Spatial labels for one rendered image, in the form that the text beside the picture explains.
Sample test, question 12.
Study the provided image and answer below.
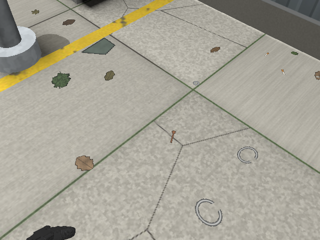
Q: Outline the left robot hand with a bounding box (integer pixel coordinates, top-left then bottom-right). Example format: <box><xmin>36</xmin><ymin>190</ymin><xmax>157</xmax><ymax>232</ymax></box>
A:
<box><xmin>26</xmin><ymin>225</ymin><xmax>76</xmax><ymax>240</ymax></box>

